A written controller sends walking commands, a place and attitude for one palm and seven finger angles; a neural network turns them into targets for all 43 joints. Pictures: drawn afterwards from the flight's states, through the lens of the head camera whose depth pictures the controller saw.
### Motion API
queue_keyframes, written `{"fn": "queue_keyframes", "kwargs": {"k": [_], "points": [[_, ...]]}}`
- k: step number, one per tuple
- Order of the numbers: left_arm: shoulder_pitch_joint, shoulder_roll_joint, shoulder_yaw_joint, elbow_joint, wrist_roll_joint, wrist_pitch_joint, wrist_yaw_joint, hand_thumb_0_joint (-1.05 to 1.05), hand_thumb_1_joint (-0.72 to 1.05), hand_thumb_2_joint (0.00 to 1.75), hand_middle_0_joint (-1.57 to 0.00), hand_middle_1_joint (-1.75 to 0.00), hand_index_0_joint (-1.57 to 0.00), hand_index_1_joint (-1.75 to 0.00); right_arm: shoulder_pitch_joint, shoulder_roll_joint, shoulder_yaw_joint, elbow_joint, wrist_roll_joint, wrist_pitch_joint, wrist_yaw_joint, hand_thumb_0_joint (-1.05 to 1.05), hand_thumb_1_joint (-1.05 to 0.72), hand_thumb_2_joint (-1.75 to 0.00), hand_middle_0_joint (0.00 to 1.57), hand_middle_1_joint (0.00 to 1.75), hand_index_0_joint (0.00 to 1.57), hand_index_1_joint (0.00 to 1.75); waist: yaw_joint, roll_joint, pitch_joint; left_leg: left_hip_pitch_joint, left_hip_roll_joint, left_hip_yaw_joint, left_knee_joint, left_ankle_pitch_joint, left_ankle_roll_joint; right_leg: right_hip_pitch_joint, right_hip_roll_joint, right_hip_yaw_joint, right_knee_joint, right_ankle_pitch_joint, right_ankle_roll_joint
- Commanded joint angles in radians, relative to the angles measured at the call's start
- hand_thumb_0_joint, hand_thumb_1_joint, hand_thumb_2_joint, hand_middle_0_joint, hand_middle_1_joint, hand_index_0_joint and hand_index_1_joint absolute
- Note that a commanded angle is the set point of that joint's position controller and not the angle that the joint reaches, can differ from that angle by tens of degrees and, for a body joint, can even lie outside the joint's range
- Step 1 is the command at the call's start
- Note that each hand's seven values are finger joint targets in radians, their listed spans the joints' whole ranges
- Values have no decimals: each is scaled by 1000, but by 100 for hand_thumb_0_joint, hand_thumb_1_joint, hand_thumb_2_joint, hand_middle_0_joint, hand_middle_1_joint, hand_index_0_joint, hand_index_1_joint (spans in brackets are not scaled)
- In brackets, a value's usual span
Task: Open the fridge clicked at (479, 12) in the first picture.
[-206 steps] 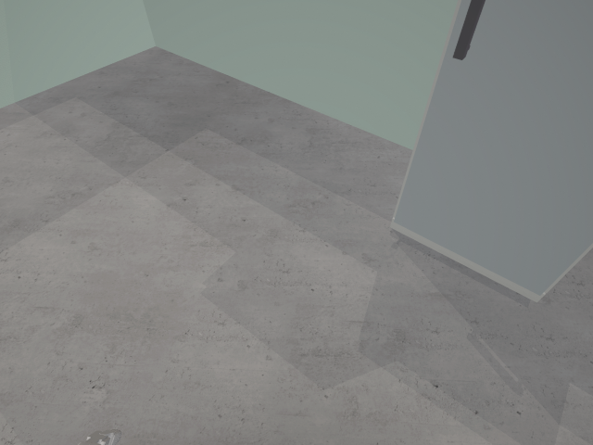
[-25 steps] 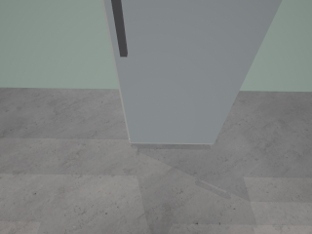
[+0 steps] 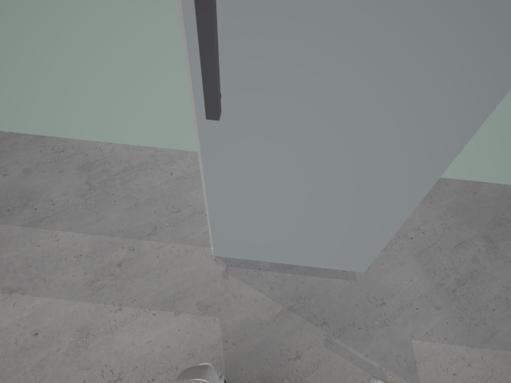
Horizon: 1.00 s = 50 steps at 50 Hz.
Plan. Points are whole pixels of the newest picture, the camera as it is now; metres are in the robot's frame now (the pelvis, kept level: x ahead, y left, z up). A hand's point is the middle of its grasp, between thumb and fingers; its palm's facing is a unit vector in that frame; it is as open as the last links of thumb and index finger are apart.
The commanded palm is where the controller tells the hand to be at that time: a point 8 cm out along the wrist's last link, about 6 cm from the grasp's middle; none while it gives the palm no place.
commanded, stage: take the last steps up to it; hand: left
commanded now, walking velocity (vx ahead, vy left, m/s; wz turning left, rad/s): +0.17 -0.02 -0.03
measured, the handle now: (209, 2) +0.58 +0.14 +0.28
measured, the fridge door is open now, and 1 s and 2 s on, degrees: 0 0 0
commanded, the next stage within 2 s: come to a stop and stand still in 0.08 s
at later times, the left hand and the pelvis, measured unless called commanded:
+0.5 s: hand (174, 352) +0.18 +0.16 -0.14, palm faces +0.06 -0.97 -0.24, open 7.3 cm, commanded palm none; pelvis +0.10 -0.02 +0.02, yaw +2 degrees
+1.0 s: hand out of the picture +0.08 +0.21 -0.15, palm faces +0.04 -0.98 -0.18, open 7.4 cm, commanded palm none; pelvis +0.07 +0.02 +0.03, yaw +1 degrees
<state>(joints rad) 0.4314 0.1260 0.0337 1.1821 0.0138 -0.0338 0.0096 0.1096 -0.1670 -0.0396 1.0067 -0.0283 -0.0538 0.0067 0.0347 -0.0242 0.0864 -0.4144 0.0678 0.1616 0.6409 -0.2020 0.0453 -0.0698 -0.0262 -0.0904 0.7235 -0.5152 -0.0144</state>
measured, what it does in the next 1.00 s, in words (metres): steps on the spot: right foot, then left foot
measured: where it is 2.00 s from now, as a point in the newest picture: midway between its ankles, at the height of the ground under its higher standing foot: outside the picture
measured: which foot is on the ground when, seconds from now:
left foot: down 0.00-0.36, up 0.38-0.66, down 0.68-1.00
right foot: up 0.00-0.28, down 0.30-0.68, up 0.70-1.00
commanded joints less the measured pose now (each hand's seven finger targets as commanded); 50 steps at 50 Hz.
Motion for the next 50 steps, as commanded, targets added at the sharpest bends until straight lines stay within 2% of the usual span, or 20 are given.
{"fn": "queue_keyframes", "kwargs": {"k": [1,3,5,10,13,15,16,18,21,25,29,31,32,33,34,35,37,40,45,50], "points": [[-71,94,18,-118,-1,-22,-1,0,90,90,-20,-30,-20,-30,281,-195,-41,36,10,2,-32,0,-90,-90,20,30,20,30,-118,179,-117,379,361,-479,-389,0,167,-511,-46,87,583,29,-21],[-77,68,21,-114,12,-9,-12,0,90,90,-20,-30,-20,-30,190,-110,-17,15,5,-9,-32,0,-90,-90,20,30,20,30,-62,98,-28,189,289,-340,-431,-16,127,-446,-90,87,490,111,-7],[-21,38,18,-102,13,11,-13,0,90,90,-20,-30,-20,-30,148,-100,-12,12,7,-15,-31,0,-90,-90,20,30,20,30,-17,124,-59,117,235,-216,-432,58,103,-344,-90,56,362,128,7],[-82,15,10,-145,17,18,-9,0,90,90,-20,-30,-20,-30,141,-113,-24,10,1,1,-28,0,-90,-90,20,30,20,30,-21,116,-48,110,213,-169,-398,75,120,-263,-66,8,23,189,29],[-34,53,4,-120,13,14,7,0,90,90,-20,-30,-20,-30,116,-103,-15,23,11,16,-32,0,-90,-90,20,30,20,30,20,84,-80,122,134,-85,-244,149,40,-101,-46,2,-257,420,47],[-72,183,11,-129,16,-3,21,0,90,90,-20,-30,-20,-30,175,-38,-1,32,26,24,-24,0,-90,-90,20,30,20,30,-23,-106,-105,82,30,-48,-156,-93,-54,-48,-244,232,-336,762,-23],[-99,221,16,-145,9,6,21,0,90,90,-20,-30,-20,-30,201,-38,-3,40,26,38,-20,0,-90,-90,20,30,20,30,-38,-80,-90,124,-1,-49,-132,-158,-65,-99,-304,231,-334,827,-65],[-119,240,30,-147,7,10,28,0,90,90,-20,-30,-20,-30,193,-61,-15,40,18,71,-28,0,-90,-90,20,30,20,30,-13,-243,-108,93,-15,-48,42,-299,-79,-72,-338,271,-345,1043,-133],[-126,244,48,-155,16,28,43,0,90,90,-20,-30,-20,-30,157,-70,-27,20,21,88,-36,0,-90,-90,20,30,20,30,14,-149,-130,-37,-38,-130,323,-371,-83,38,-374,249,-288,1287,-195],[-206,249,65,-209,21,43,51,0,90,90,-20,-30,-20,-30,129,-68,-33,-21,18,105,-27,0,-90,-90,20,30,20,30,2,-113,-159,-42,-34,-168,362,-320,-98,-4,-354,180,-306,1069,-182],[-260,243,64,-238,26,52,39,0,90,90,-20,-30,-20,-30,168,-52,-32,-32,21,95,-20,0,-90,-90,20,30,20,30,-25,-196,-168,71,-44,-110,129,-233,-94,-80,-285,135,-316,800,-141],[-278,237,63,-243,17,57,36,0,90,90,-20,-30,-20,-30,241,-56,-28,-13,18,81,-22,0,-90,-90,20,30,20,30,-61,-195,-188,210,-49,-74,-99,-55,-88,-147,-238,114,-267,614,-84],[-268,203,55,-242,8,63,32,0,90,90,-20,-30,-20,-30,264,-74,-28,-2,18,69,-21,0,-90,-90,20,30,20,30,-69,-110,-181,304,-23,-96,-217,30,-79,-227,-187,94,-210,457,-40],[-235,139,41,-253,0,70,26,0,90,90,-20,-30,-20,-30,252,-146,-37,-14,9,55,-22,0,-90,-90,20,30,20,30,-62,154,-154,303,152,-311,-335,68,-31,-343,-83,34,-92,177,20],[-235,102,29,-259,0,72,24,0,90,90,-20,-30,-20,-30,190,-194,-39,-52,4,54,-27,0,-90,-90,20,30,20,30,-53,292,-102,166,294,-463,-428,39,47,-348,-20,34,30,0,54],[-250,122,32,-248,7,81,24,0,90,90,-20,-30,-20,-30,139,-196,-37,-57,-2,51,-38,0,-90,-90,20,30,20,30,-59,270,-70,88,309,-505,-477,-66,77,-337,-25,111,131,-12,51],[-216,136,44,-201,10,82,8,0,90,90,-20,-30,-20,-30,65,-158,-21,-51,-4,49,-50,0,-90,-90,20,30,20,30,-16,207,-11,93,236,-394,-472,-123,69,-362,-21,148,228,102,48],[-179,134,34,-165,8,69,-5,0,90,90,-20,-30,-20,-30,94,-145,-20,-32,2,40,-53,0,-90,-90,20,30,20,30,-30,154,-68,258,203,-295,-414,107,80,-378,-18,116,180,135,60],[-230,115,21,-173,4,72,-5,0,90,90,-20,-30,-20,-30,187,-164,-33,22,0,47,-60,0,-90,-90,20,30,20,30,-80,170,-71,348,240,-304,-364,330,109,-335,-22,84,26,63,58],[-161,94,13,-139,0,63,2,0,90,90,-20,-30,-20,-30,181,-169,-37,42,5,51,-54,0,-90,-90,20,30,20,30,-56,176,-116,318,200,-298,-315,322,85,-186,-4,48,-205,162,40]]}}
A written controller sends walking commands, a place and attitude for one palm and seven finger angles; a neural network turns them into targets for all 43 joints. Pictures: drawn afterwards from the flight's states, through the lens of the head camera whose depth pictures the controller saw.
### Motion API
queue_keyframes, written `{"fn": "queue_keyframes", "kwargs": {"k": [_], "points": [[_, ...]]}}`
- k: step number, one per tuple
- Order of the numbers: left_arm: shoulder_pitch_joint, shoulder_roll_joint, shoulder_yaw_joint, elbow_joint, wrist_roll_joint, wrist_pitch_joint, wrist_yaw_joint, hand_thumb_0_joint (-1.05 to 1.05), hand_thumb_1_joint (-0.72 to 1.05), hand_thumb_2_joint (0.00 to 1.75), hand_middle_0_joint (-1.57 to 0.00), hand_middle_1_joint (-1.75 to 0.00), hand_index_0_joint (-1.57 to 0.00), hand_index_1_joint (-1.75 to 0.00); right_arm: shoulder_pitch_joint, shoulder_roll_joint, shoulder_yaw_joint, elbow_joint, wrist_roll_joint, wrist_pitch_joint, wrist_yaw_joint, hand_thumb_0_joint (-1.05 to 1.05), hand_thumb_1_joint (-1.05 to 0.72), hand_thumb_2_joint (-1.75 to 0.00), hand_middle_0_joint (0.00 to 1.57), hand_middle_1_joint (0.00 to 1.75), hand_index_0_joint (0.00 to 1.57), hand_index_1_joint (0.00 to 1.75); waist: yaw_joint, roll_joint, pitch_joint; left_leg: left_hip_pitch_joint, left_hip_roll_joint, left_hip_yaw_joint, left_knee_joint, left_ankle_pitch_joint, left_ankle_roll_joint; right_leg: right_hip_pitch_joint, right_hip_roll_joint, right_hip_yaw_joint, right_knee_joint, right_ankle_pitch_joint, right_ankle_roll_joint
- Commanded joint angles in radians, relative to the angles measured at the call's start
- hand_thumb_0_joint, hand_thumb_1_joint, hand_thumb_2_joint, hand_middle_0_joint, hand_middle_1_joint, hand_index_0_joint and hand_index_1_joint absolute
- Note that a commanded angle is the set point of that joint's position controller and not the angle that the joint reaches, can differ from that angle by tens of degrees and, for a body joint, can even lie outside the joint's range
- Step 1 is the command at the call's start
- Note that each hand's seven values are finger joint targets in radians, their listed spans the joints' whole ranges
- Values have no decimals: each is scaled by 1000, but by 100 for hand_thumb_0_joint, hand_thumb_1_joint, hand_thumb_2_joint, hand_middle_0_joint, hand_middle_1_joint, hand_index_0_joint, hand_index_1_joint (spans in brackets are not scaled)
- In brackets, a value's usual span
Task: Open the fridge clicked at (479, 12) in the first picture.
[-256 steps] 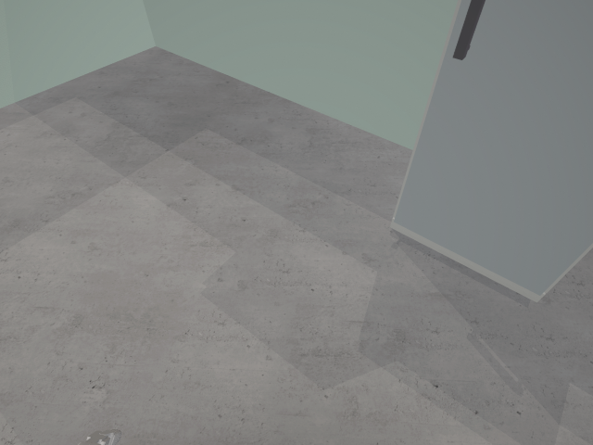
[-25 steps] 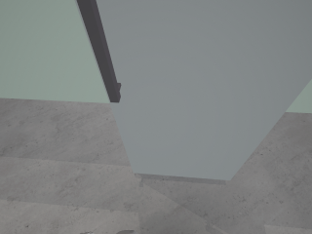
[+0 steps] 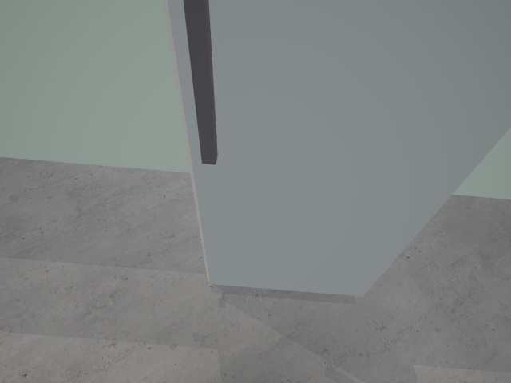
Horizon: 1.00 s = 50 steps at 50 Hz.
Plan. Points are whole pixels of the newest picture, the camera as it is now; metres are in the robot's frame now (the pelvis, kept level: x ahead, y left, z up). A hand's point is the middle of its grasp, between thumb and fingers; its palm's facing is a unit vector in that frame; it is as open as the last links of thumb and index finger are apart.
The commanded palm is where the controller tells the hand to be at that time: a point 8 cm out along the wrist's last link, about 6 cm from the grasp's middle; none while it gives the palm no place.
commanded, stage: come to a stop and stand still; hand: left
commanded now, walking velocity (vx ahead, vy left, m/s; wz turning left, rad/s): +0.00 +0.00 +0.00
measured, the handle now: (204, 53) +0.51 +0.12 +0.25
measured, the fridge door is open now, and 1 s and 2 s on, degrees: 0 0 0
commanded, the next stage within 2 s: look again from close up in 0.68 s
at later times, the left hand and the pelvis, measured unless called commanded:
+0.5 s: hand out of the picture -0.02 +0.10 -0.18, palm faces +0.06 -0.98 -0.17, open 7.4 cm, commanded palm none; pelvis -0.01 -0.05 +0.00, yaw +1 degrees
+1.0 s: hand out of the picture +0.00 +0.17 -0.18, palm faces +0.04 -0.98 -0.20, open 7.4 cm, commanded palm none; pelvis -0.02 -0.01 -0.01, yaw +0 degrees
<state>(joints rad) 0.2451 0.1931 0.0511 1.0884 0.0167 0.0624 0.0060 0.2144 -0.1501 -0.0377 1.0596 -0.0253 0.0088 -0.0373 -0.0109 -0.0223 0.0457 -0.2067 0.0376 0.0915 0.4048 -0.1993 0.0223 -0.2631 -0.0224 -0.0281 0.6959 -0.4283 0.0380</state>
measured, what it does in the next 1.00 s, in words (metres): steps on the spot: right foot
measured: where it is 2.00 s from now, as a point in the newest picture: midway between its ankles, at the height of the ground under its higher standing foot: outside the picture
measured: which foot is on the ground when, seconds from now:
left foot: down 0.00-1.00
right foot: up 0.00-0.06, down 0.08-1.00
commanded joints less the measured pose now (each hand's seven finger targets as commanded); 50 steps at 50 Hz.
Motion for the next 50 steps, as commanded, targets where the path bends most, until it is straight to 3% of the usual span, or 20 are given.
{"fn": "queue_keyframes", "kwargs": {"k": [1,2,4,6,8,10,12,23,31,32,33,34,35,37,38,40,41,43,46,50], "points": [[69,27,-6,-25,-4,-40,9,0,90,90,-20,-30,-20,-30,64,-183,-38,-5,7,-12,-8,0,-90,-90,20,30,20,30,11,155,-96,92,207,-199,-48,288,85,75,-7,-28,-279,184,-14],[92,42,-7,-13,-2,-49,14,0,90,90,-20,-30,-20,-30,72,-160,-35,-1,13,-13,-4,0,-90,-90,20,30,20,30,15,112,-100,47,169,-166,-12,222,48,145,-33,-3,-371,266,-19],[69,98,-9,-6,-1,-64,26,0,90,90,-20,-30,-20,-30,72,-73,-13,-2,23,-16,7,0,-90,-90,20,30,20,30,-3,-40,-57,-68,70,-69,34,22,-23,180,-186,132,-399,385,-77],[42,98,-12,1,-5,-76,26,0,90,90,-20,-30,-20,-30,61,-54,4,13,10,-5,9,0,-90,-90,20,30,20,30,-6,-167,-21,-10,40,-42,23,-30,-42,67,-178,141,-410,346,-106],[26,67,-24,6,-8,-75,27,0,90,90,-20,-30,-20,-30,88,-62,7,44,9,-5,9,0,-90,-90,20,30,20,30,-16,-111,13,37,54,-52,-5,33,-39,17,-141,106,-413,273,-93],[50,54,-27,17,-11,-76,29,0,90,90,-20,-30,-20,-30,102,-63,10,66,11,-12,7,0,-90,-90,20,30,20,30,-7,-28,14,54,73,-64,-17,104,-33,39,-110,84,-395,304,-76],[62,53,-28,24,-14,-74,30,0,90,90,-20,-30,-20,-30,108,-64,13,77,12,-10,5,0,-90,-90,20,30,20,30,0,-13,35,41,76,-65,-25,86,-34,41,-102,85,-406,266,-72],[107,28,-26,31,-13,-77,35,0,90,90,-20,-30,-20,-30,142,-40,17,97,11,-6,0,0,-90,-90,20,30,20,30,4,-3,58,43,72,-56,-18,70,-40,28,-97,89,-437,217,-77],[133,12,-27,41,-11,-81,38,0,90,90,-20,-30,-20,-30,146,-33,18,96,13,-10,-5,0,-90,-90,20,30,20,30,4,9,47,53,78,-59,-16,109,-39,52,-92,74,-412,324,-74],[224,42,-27,61,10,-117,75,0,90,90,-20,-30,-20,-30,16,-68,19,11,19,-35,8,0,-90,-90,20,30,20,30,57,-35,79,-92,59,-23,242,18,-59,59,-171,180,-382,917,-2],[190,84,-22,10,11,-128,69,0,90,90,-20,-30,-20,-30,76,-15,20,-32,16,-23,13,0,-90,-90,20,30,20,30,-4,-34,-1,-128,29,-79,277,-164,-28,130,-218,175,-339,945,-49],[157,84,-15,-6,13,-139,65,0,90,90,-20,-30,-20,-30,77,-6,22,-38,10,-27,18,0,-90,-90,20,30,20,30,1,14,-66,-130,28,-73,284,-158,-22,188,-234,155,-295,1057,-108],[153,82,-19,-19,12,-139,59,0,90,90,-20,-30,-20,-30,103,-5,20,-49,17,-31,16,0,-90,-90,20,30,20,30,-5,-22,-113,-105,21,-65,249,-151,-17,210,-202,123,-261,993,-139],[139,51,-28,-29,6,-131,56,0,90,90,-20,-30,-20,-30,131,-21,21,-45,18,-37,11,0,-90,-90,20,30,20,30,-15,-109,-101,-27,4,-58,130,-56,-16,157,-155,96,-238,853,-131],[132,40,-32,-36,1,-124,56,0,90,90,-20,-30,-20,-30,152,-39,20,-41,17,-40,9,0,-90,-90,20,30,20,30,-20,-91,-95,11,23,-79,82,34,-9,123,-123,81,-224,715,-115],[131,25,-36,-45,1,-105,53,0,90,90,-20,-30,-20,-30,142,-75,21,-37,11,-46,4,0,-90,-90,20,30,20,30,3,93,-31,4,76,-124,75,226,10,60,-73,54,-224,432,-86],[131,32,-36,-42,1,-94,50,0,90,90,-20,-30,-20,-30,121,-75,24,-43,12,-43,2,0,-90,-90,20,30,20,30,11,130,15,-34,80,-144,51,191,19,47,-58,51,-240,304,-81],[129,36,-41,-41,1,-83,44,0,90,90,-20,-30,-20,-30,100,-87,26,-60,12,-37,3,0,-90,-90,20,30,20,30,16,84,67,-78,73,-160,8,46,24,21,-48,57,-274,171,-78],[118,47,-44,-49,2,-80,37,0,90,90,-20,-30,-20,-30,94,-102,25,-70,9,-35,7,0,-90,-90,20,30,20,30,18,39,71,-83,64,-169,-26,-35,25,12,-53,60,-294,119,-75],[107,69,-44,-60,3,-76,32,0,90,90,-20,-30,-20,-30,92,-128,26,-71,7,-39,10,0,-90,-90,20,30,20,30,20,60,37,-82,71,-187,-71,-74,31,42,-53,50,-283,132,-69]]}}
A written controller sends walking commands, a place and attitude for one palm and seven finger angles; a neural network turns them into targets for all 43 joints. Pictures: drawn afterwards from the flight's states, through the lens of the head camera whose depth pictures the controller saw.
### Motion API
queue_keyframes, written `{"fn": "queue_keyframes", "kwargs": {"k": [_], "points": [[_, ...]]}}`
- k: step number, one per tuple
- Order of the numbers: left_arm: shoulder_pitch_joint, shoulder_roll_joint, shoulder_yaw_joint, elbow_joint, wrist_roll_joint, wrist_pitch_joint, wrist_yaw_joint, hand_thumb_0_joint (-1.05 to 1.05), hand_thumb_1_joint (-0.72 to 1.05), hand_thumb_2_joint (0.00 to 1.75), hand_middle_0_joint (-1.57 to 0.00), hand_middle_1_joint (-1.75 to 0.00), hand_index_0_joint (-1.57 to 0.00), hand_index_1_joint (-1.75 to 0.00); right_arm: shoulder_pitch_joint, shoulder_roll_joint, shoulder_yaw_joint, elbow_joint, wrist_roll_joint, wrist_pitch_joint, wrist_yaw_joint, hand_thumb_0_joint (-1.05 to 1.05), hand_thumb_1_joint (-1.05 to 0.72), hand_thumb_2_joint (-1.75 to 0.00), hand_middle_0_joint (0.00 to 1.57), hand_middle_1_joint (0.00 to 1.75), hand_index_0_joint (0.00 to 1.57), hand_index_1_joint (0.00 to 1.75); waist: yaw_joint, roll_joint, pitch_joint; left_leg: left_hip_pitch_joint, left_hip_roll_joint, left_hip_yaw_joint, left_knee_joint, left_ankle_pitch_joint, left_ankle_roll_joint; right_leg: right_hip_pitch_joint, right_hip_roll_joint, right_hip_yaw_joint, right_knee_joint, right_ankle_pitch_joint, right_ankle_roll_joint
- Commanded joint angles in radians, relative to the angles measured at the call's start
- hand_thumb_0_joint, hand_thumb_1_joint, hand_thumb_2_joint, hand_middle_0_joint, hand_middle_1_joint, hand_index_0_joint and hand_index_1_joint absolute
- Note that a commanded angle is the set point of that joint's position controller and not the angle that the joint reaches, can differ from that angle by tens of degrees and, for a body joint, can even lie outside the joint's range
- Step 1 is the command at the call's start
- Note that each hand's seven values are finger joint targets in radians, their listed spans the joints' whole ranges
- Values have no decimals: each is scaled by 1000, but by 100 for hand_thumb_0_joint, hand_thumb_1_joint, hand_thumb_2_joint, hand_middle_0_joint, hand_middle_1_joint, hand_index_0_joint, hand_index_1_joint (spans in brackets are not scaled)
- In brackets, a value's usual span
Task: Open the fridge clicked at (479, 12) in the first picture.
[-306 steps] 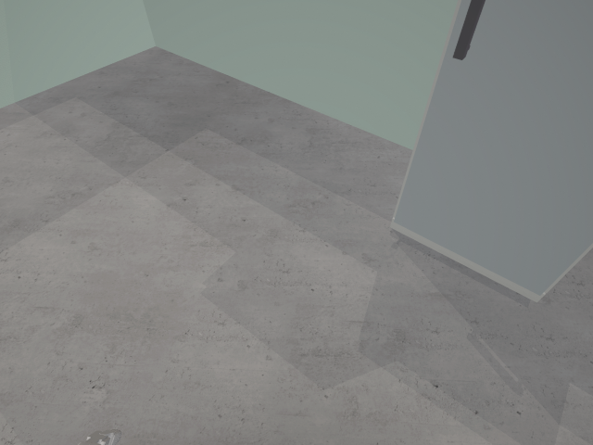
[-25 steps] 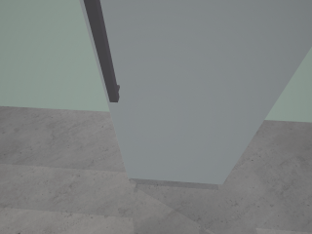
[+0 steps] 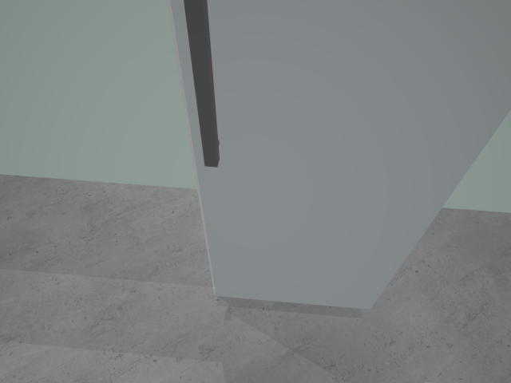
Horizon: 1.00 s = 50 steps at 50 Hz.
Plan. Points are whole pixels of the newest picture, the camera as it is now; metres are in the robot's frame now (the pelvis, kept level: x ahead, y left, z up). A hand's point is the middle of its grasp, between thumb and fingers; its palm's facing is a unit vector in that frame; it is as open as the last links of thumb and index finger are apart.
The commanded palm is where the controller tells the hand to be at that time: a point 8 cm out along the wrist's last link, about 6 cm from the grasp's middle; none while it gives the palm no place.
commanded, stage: look again from close up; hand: left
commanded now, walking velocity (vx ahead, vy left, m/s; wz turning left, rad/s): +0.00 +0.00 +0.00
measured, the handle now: (205, 62) +0.53 +0.13 +0.26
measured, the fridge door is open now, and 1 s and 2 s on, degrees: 0 0 0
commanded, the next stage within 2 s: raise the hand to about handle height in 0.54 s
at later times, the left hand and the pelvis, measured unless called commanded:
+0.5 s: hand out of the picture -0.01 +0.18 -0.17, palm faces +0.02 -0.98 -0.19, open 7.4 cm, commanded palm none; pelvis +0.00 +0.01 +0.00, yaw +0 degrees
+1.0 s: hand (155, 344) +0.18 +0.16 +0.00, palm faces -0.05 -1.00 -0.01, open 8.2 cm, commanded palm +0.13 +0.24 -0.01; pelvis -0.02 -0.02 -0.04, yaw +0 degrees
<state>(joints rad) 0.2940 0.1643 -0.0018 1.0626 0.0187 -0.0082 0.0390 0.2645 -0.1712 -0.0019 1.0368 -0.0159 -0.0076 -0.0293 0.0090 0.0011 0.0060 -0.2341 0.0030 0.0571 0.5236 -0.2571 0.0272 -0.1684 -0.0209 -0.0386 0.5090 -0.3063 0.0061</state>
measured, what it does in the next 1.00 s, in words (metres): stands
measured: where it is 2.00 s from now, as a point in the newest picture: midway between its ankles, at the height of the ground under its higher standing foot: outside the picture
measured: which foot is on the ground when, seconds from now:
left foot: down 0.00-1.00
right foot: down 0.00-1.00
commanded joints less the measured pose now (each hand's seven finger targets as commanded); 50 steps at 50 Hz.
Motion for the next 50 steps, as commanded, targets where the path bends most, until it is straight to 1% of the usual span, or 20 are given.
{"fn": "queue_keyframes", "kwargs": {"k": [1,3,8,20,31,32,33,34,35,36,37,38,40,41,42,43,44,46,48,50], "points": [[57,99,9,-36,1,-4,-2,0,90,90,-20,-30,-20,-30,36,-112,-11,-51,-3,-22,3,0,-90,-90,20,30,20,30,2,26,85,-62,107,-157,-200,-47,26,-57,-53,59,-98,1,-36],[52,103,8,-36,2,0,-5,0,90,90,-20,-30,-20,-30,31,-126,-12,-51,-4,-21,5,0,-90,-90,20,30,20,30,2,38,104,-84,111,-170,-234,-114,27,-64,-52,53,-95,-12,-35],[54,116,7,-32,1,-4,-7,0,90,90,-20,-30,-20,-30,32,-132,-12,-41,-1,-25,7,0,-90,-90,20,30,20,30,5,15,62,-53,108,-158,-227,-57,27,-45,-67,60,-107,25,-33],[53,121,8,4,-2,-14,-3,0,90,90,-20,-30,-20,-30,43,-113,-8,16,6,-33,2,0,-90,-90,20,30,20,30,1,-2,17,29,99,-119,-163,181,22,-20,-87,70,-115,136,-30],[50,115,8,22,-2,-14,-3,0,90,90,-20,-30,-20,-30,29,-102,-8,37,6,-29,0,0,-90,-90,20,30,20,30,0,1,43,31,96,-108,-165,162,14,-33,-91,75,-134,127,-33],[107,96,1,41,9,-28,35,0,90,90,-20,-30,-20,-30,-32,-122,-9,-22,15,-30,9,0,-90,-90,20,30,20,30,17,-15,66,1,112,-90,2,259,-12,-62,-117,110,-147,302,-26],[-621,333,137,-1558,-208,-235,36,0,88,89,-20,-32,-20,-32,13,-273,-38,-374,60,-168,-34,0,-90,-90,20,30,20,30,-118,182,-453,310,5,-76,-93,301,-13,4,-13,-12,-33,330,-37],[-466,406,214,-1514,-146,-221,92,0,85,88,-20,-33,-20,-33,-92,-167,10,-328,65,-245,-77,0,-90,-90,20,30,20,30,-45,252,-372,311,43,-43,-100,275,-23,-55,6,-20,32,178,-37],[52,66,18,-1247,-150,-94,94,0,83,87,-21,-34,-21,-34,-62,-130,-6,-356,60,-297,-63,0,-90,-90,20,30,20,30,-29,219,-267,203,59,-94,-145,221,-35,-142,14,-67,71,34,-38],[103,-36,-27,-1147,-187,-46,91,0,81,86,-21,-36,-21,-36,-52,-142,-12,-316,78,-309,-62,0,-90,-90,20,30,20,30,-46,131,-129,90,38,-109,-133,104,-31,-177,12,-64,60,25,-27],[7,12,-1,-1252,-198,-96,73,0,78,85,-21,-37,-21,-37,-69,-185,-30,-386,73,-320,-59,0,-90,-90,20,30,20,30,-60,126,-26,8,26,-119,-92,0,-28,-208,11,-68,23,30,-23],[23,51,42,-1194,-189,-148,53,0,76,84,-21,-39,-21,-39,-78,-199,-39,-397,52,-327,-56,0,-90,-90,20,30,20,30,-77,33,-9,-52,14,-117,-45,-57,-25,-256,14,-72,14,2,-21],[250,-12,69,-971,-209,-262,-49,0,71,82,-21,-42,-21,-42,-90,-193,-58,-441,38,-316,-29,0,-90,-90,20,30,20,30,-17,-182,26,-200,2,-93,49,-55,-38,-337,31,-91,68,-80,-25],[307,-30,76,-897,-232,-336,-120,0,69,81,-22,-43,-22,-43,-114,-194,-68,-466,30,-311,-15,0,-90,-90,20,30,20,30,3,-255,30,-274,-4,-76,113,-60,-41,-397,33,-80,107,-110,-22],[338,10,127,-864,-255,-412,-195,0,67,80,-22,-45,-22,-45,-125,-200,-82,-485,28,-301,-2,0,-90,-90,20,30,20,30,20,-288,11,-338,-8,-62,164,-75,-47,-426,27,-60,141,-142,-24],[348,49,169,-854,-273,-482,-274,0,64,79,-22,-47,-22,-47,-138,-208,-92,-520,29,-293,10,0,-90,-90,20,30,20,30,29,-274,-18,-381,-17,-49,210,-75,-50,-421,21,-35,171,-142,-29],[365,122,241,-812,-284,-524,-358,0,62,78,-22,-48,-22,-48,-145,-221,-103,-559,38,-283,25,0,-90,-90,20,30,20,30,42,-188,-40,-378,-23,-38,250,-36,-51,-388,9,2,197,-82,-42],[344,220,341,-912,-320,-519,-441,0,57,76,-22,-51,-22,-51,-175,-216,-104,-638,55,-268,19,0,-90,-90,20,30,20,30,70,-126,-156,-409,-39,-8,291,-13,-31,-323,-11,54,216,-20,-32],[277,233,375,-1069,-367,-473,-448,0,53,74,-23,-54,-23,-54,-179,-199,-96,-689,61,-252,1,0,-90,-90,20,30,20,30,73,-40,-228,-383,-41,2,304,-1,-22,-298,-15,80,214,-6,-16],[195,252,405,-1239,-392,-468,-414,0,48,72,-23,-57,-23,-57,-141,-185,-93,-697,54,-242,-11,0,-90,-90,20,30,20,30,54,26,-284,-339,-26,-22,314,28,-15,-306,-6,85,224,32,-9]]}}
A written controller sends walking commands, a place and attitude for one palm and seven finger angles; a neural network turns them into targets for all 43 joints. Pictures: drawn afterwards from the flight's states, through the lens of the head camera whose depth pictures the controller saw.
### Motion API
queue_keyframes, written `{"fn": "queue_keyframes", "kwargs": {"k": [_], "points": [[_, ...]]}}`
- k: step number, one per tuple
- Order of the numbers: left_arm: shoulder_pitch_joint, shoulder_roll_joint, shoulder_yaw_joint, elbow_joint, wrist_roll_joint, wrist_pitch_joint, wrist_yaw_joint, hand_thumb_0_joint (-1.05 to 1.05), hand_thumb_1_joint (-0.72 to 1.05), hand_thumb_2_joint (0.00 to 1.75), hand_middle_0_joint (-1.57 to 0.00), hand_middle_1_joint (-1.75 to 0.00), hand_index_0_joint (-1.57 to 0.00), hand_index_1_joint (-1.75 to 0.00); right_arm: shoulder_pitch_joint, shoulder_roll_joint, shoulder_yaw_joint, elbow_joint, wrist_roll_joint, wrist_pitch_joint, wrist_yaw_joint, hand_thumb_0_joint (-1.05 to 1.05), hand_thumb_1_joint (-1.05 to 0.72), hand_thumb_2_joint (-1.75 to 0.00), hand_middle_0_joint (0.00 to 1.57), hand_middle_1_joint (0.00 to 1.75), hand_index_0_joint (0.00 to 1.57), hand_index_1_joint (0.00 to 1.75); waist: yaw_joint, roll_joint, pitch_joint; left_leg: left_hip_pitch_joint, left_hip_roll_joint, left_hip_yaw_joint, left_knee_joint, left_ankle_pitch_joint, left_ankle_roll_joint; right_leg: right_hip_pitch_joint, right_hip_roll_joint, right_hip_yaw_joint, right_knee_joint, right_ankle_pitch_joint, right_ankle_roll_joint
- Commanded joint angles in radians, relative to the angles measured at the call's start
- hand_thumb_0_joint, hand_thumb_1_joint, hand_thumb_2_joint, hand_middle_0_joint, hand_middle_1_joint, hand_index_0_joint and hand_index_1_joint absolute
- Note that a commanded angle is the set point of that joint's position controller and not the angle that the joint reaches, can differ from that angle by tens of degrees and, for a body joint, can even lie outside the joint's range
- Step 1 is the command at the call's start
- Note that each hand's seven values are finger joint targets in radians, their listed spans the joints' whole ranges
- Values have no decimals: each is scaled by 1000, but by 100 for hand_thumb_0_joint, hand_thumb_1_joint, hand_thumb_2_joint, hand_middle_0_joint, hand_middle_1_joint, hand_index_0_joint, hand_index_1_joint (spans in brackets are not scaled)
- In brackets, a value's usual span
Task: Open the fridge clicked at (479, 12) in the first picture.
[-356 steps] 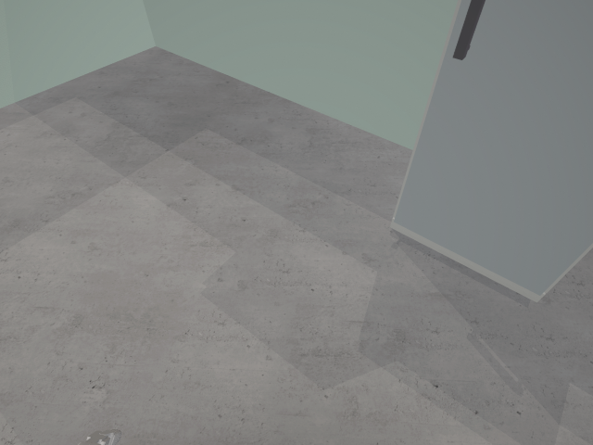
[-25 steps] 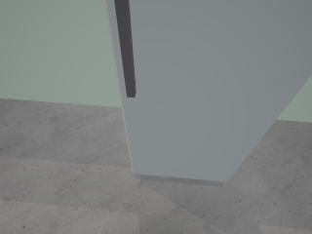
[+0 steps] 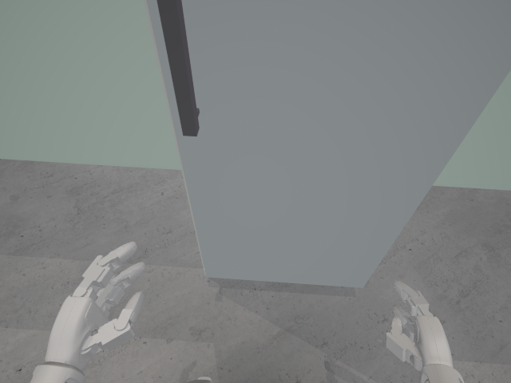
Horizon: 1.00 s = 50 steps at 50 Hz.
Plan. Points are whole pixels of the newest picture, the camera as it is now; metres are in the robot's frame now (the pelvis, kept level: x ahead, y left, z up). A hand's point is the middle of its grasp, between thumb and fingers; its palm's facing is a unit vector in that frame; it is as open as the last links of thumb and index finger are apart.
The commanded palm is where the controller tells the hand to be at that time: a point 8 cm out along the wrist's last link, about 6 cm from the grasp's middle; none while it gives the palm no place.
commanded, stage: raise the hand to about handle height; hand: left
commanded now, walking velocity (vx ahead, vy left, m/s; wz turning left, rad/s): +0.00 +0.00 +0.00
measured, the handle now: (176, 14) +0.55 +0.15 +0.30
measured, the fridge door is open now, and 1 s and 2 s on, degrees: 0 0 0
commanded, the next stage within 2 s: move the hooked fingers beside the handle in 1.74 s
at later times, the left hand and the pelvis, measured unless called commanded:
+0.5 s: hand (68, 276) +0.23 +0.25 +0.12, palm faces +0.02 -1.00 -0.07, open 11.2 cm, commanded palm +0.19 +0.29 +0.13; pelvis +0.01 +0.01 +0.02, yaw +1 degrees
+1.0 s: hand (2, 216) +0.25 +0.30 +0.20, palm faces +0.06 -0.99 -0.09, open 13.8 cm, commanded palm +0.22 +0.34 +0.21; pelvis +0.01 +0.02 +0.04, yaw +2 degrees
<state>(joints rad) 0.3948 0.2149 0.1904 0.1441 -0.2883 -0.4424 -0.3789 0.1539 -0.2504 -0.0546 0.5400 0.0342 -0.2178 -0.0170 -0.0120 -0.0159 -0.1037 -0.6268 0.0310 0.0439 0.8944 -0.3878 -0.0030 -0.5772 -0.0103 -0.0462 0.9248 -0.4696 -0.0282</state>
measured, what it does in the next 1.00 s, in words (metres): stands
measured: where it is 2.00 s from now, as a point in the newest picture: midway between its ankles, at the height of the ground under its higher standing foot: outside the picture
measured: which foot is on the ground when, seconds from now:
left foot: down 0.00-1.00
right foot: down 0.00-1.00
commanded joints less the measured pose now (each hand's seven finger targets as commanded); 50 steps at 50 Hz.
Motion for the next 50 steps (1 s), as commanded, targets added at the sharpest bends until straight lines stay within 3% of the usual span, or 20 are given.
{"fn": "queue_keyframes", "kwargs": {"k": [1,3,4,6,8,13,14,16,17,18,19,23,26,29,30,36,39,43,44,50], "points": [[64,191,203,-396,-80,-48,26,0,46,71,-23,-58,-23,-58,-6,-96,-39,-193,1,-33,-29,0,-90,-90,20,30,20,30,56,79,-189,87,-45,-15,-46,189,20,94,-13,89,-185,254,27],[-33,185,152,-520,-63,-98,57,0,41,69,-24,-62,-24,-62,22,-92,-29,-169,-4,-39,-40,0,-90,-90,20,30,20,30,5,127,-174,129,-33,-33,-33,216,28,47,0,74,-173,316,26],[-113,183,110,-552,-56,-119,54,0,39,68,-24,-63,-24,-63,41,-101,-17,-155,-11,-43,-46,0,-90,-90,20,30,20,30,-30,92,-147,121,-28,-48,-18,213,33,24,7,75,-168,321,28],[-128,168,75,-481,-52,-132,28,0,34,66,-24,-66,-24,-66,46,-107,-13,-118,-3,-60,-58,0,-90,-90,20,30,20,30,-56,116,-94,115,-24,-57,-9,171,35,-27,9,78,-190,263,27],[-152,192,67,-409,-56,-104,-15,0,29,64,-24,-69,-24,-69,40,-124,-4,-101,8,-74,-70,0,-90,-90,20,30,20,30,-66,92,-51,96,-23,-64,-23,112,38,-40,7,93,-236,161,29],[-137,307,198,-292,-95,76,-81,0,18,59,-25,-76,-25,-76,10,-134,11,-110,23,-84,-90,0,-90,-90,20,30,20,30,8,32,-128,121,-26,-66,-95,132,41,115,-18,119,-312,119,39],[-110,324,245,-262,-115,107,-77,0,15,58,-25,-78,-25,-78,-3,-129,15,-114,23,-84,-89,0,-90,-90,20,30,20,30,34,29,-131,126,-26,-73,-105,159,37,157,-18,121,-313,159,41],[-83,307,273,-306,-142,134,-62,0,11,56,-26,-81,-26,-81,-9,-114,19,-125,21,-87,-83,0,-90,-90,20,30,20,30,51,15,-177,165,-26,-70,-136,217,34,210,-22,95,-308,286,50],[-73,305,283,-307,-146,142,-52,0,8,55,-26,-82,-26,-82,-10,-110,22,-125,21,-88,-80,0,-90,-90,20,30,20,30,57,8,-163,172,-26,-70,-155,226,32,213,-15,75,-307,305,48],[-74,282,269,-312,-152,148,-44,0,6,54,-26,-84,-26,-84,-9,-108,23,-127,21,-91,-77,0,-90,-90,20,30,20,30,52,-7,-139,177,-27,-69,-167,226,31,203,-11,67,-313,320,51],[-84,298,284,-309,-152,152,-40,0,4,53,-26,-86,-26,-86,-11,-111,24,-126,20,-96,-73,0,-90,-90,20,30,20,30,62,-8,-129,184,-26,-71,-175,242,30,218,-5,64,-310,339,48],[-122,270,224,-331,-129,169,-31,0,-6,49,-27,-92,-27,-92,12,-124,27,-122,25,-116,-68,0,-90,-90,20,30,20,30,43,40,-86,237,-26,-62,-230,207,32,169,13,18,-332,263,35],[-165,313,248,-354,-120,192,-31,0,-13,46,-27,-96,-27,-96,22,-133,27,-120,27,-126,-72,0,-90,-90,20,30,20,30,44,38,-102,279,-24,-63,-257,218,35,190,17,7,-344,271,29],[-252,362,280,-385,-117,211,-21,0,-20,43,-28,-100,-28,-100,19,-139,34,-110,27,-131,-81,0,-90,-90,20,30,20,30,46,58,-74,309,-21,-74,-289,209,36,204,24,-6,-361,250,20],[-287,353,269,-413,-116,215,-20,0,-22,42,-28,-102,-28,-102,13,-136,36,-111,29,-133,-84,0,-90,-90,20,30,20,30,44,94,-98,337,-23,-73,-300,217,35,215,23,-12,-361,261,19],[-381,377,284,-387,-111,285,-26,0,-36,36,-29,-111,-29,-111,2,-136,51,-98,34,-134,-92,0,-90,-90,20,30,20,30,48,133,-77,406,-20,-88,-357,244,27,258,29,-33,-397,300,12],[-419,402,296,-360,-106,344,-38,0,-43,33,-29,-115,-29,-115,-5,-139,59,-102,35,-129,-94,0,-90,-90,20,30,20,30,58,111,-57,421,-21,-96,-380,255,27,284,33,-33,-423,315,9],[-523,421,297,-347,-98,413,-48,0,-50,30,-30,-120,-30,-120,-22,-134,72,-109,42,-113,-98,0,-90,-90,20,30,20,30,52,138,-38,450,-20,-109,-422,214,23,284,33,-38,-451,278,8],[-536,442,312,-340,-96,425,-51,0,-50,30,-30,-120,-30,-120,-21,-135,74,-108,40,-108,-98,0,-90,-90,20,30,20,30,58,113,-35,455,-22,-108,-424,227,26,300,36,-35,-463,289,6],[-657,501,357,-331,-100,473,-77,0,-50,30,-30,-120,-30,-120,-45,-131,86,-108,43,-88,-96,0,-90,-90,20,30,20,30,60,113,-81,505,-29,-103,-439,276,27,344,32,-31,-491,339,4]]}}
